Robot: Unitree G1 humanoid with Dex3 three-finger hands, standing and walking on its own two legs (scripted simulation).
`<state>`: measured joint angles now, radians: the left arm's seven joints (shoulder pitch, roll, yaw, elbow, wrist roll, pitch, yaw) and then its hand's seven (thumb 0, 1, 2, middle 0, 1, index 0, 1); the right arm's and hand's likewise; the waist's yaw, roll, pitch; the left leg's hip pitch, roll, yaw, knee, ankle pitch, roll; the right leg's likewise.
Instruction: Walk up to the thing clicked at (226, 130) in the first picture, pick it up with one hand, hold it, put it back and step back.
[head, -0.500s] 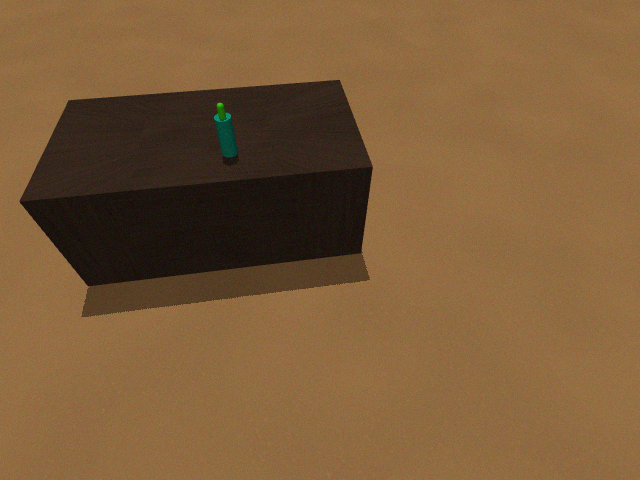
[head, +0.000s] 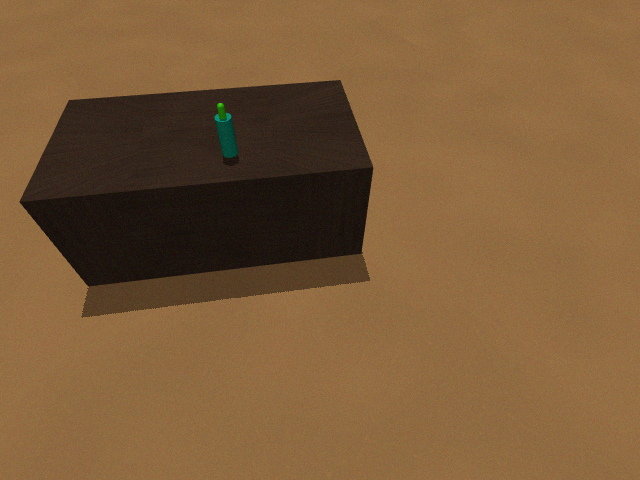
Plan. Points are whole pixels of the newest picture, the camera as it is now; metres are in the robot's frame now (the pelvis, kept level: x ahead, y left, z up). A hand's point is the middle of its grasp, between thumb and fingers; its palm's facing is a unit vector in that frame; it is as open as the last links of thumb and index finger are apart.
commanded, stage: stand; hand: left
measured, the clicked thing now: (225, 129) +1.12 +0.31 -0.24
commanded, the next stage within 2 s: walk up in 0.62 s
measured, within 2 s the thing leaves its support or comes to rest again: neither
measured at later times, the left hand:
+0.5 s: hand out of the picture +0.07 +0.25 -0.16, palm faces -0.02 -0.94 -0.34, open 7.3 cm
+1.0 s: hand out of the picture +0.07 +0.34 -0.18, palm faces +0.07 -0.93 -0.37, open 7.4 cm
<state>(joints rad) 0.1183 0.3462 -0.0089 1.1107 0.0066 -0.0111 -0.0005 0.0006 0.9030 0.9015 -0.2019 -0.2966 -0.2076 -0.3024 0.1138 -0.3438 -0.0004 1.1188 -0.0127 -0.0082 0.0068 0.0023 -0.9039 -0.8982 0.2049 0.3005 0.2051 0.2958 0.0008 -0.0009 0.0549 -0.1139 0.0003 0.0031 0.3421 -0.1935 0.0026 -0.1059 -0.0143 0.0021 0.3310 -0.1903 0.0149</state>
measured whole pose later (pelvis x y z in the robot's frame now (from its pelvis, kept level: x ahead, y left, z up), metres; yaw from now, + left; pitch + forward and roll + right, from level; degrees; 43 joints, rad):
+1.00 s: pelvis +0.08 +0.05 -0.02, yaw +5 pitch -3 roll +0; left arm 0.28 0.45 0.09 1.01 0.04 0.00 -0.05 0.00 0.90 0.90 -0.20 -0.30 -0.21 -0.30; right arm 0.24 -0.41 -0.11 0.95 -0.04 -0.07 0.06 0.00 -0.90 -0.90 0.20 0.30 0.20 0.30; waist 0.02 -0.05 0.08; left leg -0.31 0.02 0.04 0.63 -0.26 0.01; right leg -0.18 -0.07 0.00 0.83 -0.51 -0.03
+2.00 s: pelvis +0.48 +0.05 -0.01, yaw +8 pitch -3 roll -1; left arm 0.33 0.44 0.05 0.85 0.01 -0.01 -0.06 0.00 0.90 0.90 -0.20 -0.30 -0.21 -0.30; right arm 0.32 -0.38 -0.04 0.80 -0.01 -0.10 0.03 0.00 -0.90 -0.90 0.21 0.30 0.21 0.30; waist 0.00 -0.08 0.08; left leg -0.23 0.04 0.09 0.53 -0.24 0.03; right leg -0.46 -0.03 0.06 1.04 -0.36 -0.02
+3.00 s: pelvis +0.62 +0.01 -0.03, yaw +8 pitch -3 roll -2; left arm 0.22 0.37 0.01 0.98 0.03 -0.04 0.02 0.00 0.90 0.90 -0.20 -0.30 -0.21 -0.30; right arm 0.09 -0.38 -0.03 0.91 -0.02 0.04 0.02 0.00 -0.90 -0.90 0.20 0.30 0.21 0.30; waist 0.03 0.05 0.09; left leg -0.41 0.02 0.00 0.70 -0.32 0.02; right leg -0.21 0.00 -0.03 0.61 -0.35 0.01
